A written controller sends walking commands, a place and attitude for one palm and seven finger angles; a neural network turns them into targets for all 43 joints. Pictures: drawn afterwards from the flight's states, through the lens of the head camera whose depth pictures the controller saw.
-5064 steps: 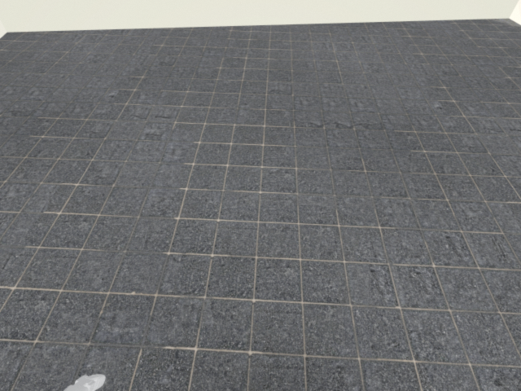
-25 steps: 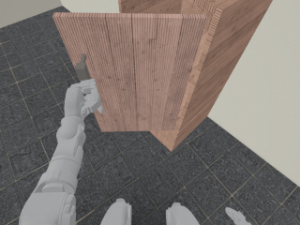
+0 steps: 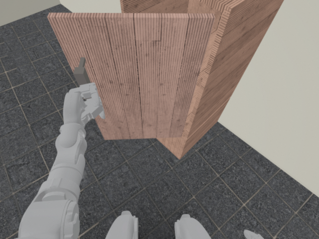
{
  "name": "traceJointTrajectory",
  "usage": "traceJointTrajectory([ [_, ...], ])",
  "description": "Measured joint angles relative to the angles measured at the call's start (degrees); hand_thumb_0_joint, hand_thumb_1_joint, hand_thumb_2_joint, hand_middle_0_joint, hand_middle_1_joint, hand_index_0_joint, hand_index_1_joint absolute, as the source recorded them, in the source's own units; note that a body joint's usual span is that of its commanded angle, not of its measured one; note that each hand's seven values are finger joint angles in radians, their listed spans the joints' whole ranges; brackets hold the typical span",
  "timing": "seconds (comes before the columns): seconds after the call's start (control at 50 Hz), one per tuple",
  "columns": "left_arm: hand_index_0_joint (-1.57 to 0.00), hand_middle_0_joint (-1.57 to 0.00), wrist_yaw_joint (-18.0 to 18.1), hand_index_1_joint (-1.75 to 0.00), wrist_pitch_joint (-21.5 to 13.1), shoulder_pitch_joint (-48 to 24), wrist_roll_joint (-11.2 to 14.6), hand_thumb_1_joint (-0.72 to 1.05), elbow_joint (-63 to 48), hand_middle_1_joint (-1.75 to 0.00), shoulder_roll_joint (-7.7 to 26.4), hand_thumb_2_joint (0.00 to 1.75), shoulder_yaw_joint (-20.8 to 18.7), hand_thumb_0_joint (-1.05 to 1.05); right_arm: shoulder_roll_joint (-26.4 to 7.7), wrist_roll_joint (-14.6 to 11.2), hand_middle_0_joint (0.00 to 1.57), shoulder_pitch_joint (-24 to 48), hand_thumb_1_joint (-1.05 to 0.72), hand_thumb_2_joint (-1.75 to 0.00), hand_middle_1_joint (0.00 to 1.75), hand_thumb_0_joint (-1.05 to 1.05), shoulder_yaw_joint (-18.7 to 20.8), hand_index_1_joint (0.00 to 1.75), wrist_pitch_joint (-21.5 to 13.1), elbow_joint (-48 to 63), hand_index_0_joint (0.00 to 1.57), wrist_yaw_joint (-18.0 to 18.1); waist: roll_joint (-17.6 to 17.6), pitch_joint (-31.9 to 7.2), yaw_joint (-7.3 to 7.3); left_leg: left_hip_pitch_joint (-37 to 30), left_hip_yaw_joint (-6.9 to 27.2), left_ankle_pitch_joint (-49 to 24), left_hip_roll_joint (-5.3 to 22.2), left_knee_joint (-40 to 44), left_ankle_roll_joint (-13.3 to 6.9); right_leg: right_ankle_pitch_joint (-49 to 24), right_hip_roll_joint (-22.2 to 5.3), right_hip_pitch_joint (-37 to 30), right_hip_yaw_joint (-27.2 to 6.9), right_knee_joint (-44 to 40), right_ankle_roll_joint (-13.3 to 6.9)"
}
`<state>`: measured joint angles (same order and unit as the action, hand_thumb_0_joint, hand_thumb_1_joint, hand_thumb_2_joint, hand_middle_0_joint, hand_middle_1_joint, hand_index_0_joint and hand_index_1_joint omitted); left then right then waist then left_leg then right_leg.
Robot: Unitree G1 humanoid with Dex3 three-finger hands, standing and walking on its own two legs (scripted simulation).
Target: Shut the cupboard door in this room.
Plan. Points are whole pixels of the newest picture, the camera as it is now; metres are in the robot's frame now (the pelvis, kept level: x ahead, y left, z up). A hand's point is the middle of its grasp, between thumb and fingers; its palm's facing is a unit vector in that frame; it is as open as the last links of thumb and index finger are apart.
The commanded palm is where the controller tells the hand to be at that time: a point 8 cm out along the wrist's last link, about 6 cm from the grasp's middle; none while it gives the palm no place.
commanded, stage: push the door shut along its arc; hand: left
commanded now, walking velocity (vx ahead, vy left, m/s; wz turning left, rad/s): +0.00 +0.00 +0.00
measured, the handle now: (87, 81) +0.52 +0.20 +0.05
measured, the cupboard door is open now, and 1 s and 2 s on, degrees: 48 30 23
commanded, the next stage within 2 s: pull the fist back off the door in 1.50 s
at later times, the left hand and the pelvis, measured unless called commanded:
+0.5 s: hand (98, 90) +0.48 +0.16 +0.06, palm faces -0.08 -1.00 -0.02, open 3.1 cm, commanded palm +0.48 +0.19 +0.06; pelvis -0.01 +0.00 -0.02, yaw +0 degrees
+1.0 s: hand (110, 73) +0.55 +0.13 +0.06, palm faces -0.21 -0.98 -0.01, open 3.1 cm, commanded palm +0.55 +0.16 +0.06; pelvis -0.01 +0.02 -0.03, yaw -2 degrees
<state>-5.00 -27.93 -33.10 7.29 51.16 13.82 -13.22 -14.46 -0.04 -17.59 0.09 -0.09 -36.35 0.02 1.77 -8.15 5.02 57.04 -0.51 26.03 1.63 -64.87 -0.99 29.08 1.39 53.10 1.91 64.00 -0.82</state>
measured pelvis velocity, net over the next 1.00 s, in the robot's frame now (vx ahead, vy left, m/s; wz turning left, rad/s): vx -0.01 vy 0.02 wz -0.04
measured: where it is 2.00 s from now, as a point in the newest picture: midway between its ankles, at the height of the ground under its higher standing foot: outside the picture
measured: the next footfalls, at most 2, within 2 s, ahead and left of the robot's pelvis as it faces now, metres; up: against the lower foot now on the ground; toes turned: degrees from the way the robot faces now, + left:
none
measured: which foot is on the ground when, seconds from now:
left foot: down 0.00-1.00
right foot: down 0.00-1.00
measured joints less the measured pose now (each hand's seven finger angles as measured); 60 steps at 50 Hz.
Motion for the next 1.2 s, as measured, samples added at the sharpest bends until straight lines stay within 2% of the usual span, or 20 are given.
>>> traceJointTrajectory([
  [0.14,-1.30,-1.30,-1.3,-1.50,-0.3,-1.7,-0.6,0.90,2.8,-1.50,0.8,0.90,0.0,0.02,0.2,-0.2,0.20,1.1,-0.91,-0.90,0.30,0.01,-0.6,0.30,0.2,1.2,0.20,-0.1,0.0,-0.2,-0.05,-0.1,0.0,0.0,-0.1,-0.1,0.0,0.1,-0.1,-0.1,0.0,0.3,0.0],
  [0.38,-1.30,-1.33,-7.1,-1.50,0.4,-12.6,0.2,0.90,11.9,-1.50,6.5,0.90,-1.5,0.02,-0.6,-0.4,0.20,0.1,-0.91,-0.90,0.30,0.01,-1.0,0.30,0.0,-0.4,0.20,0.4,0.3,0.2,1.38,5.3,1.2,0.4,-0.2,-3.5,0.0,0.6,-0.1,4.6,1.2,2.9,-0.1],
  [0.6,-1.31,-1.32,-10.4,-1.50,3.4,-21.0,-0.3,0.90,17.0,-1.50,11.4,0.90,-2.6,0.02,-1.3,-0.2,0.20,-3.0,-0.91,-0.90,0.30,0.01,-1.2,0.30,-0.1,-1.7,0.20,0.1,0.7,0.3,4.14,10.6,1.7,0.8,0.2,-6.2,-0.4,0.5,0.2,9.3,1.7,4.7,0.2],
  [0.82,-1.30,-1.30,-11.2,-1.50,5.8,-26.6,-2.7,0.90,20.0,-1.50,14.3,0.90,-3.9,0.02,-1.2,0.4,0.20,-4.8,-0.91,-0.90,0.30,0.01,-1.8,0.30,-0.2,-1.7,0.20,-0.6,1.5,0.5,6.75,13.6,1.5,1.3,0.6,-7.5,-0.9,0.4,0.7,12.1,1.4,5.1,0.7],
  [0.96,-1.30,-1.30,-13.0,-1.50,7.4,-31.3,-4.4,0.90,22.6,-1.50,17.0,0.90,-5.0,0.02,-0.9,0.7,0.20,-4.9,-0.91,-0.90,0.30,0.01,-2.7,0.30,-0.5,-1.1,0.20,-0.8,1.7,0.7,8.50,16.0,1.6,1.8,1.0,-8.9,-1.2,0.5,1.1,14.4,1.4,6.0,0.9],
  [1.2,-1.30,-1.30,-14.3,-1.50,10.6,-36.7,-5.7,0.90,23.3,-1.50,18.4,0.90,-3.4,0.02,-0.5,1.0,0.20,-5.3,-0.91,-0.89,0.30,0.01,-3.1,0.30,-0.6,-1.2,0.20,-1.0,2.1,1.0,9.53,18.6,1.9,2.3,1.1,-10.1,-1.3,0.9,1.2,16.7,1.7,6.7,1.0],
])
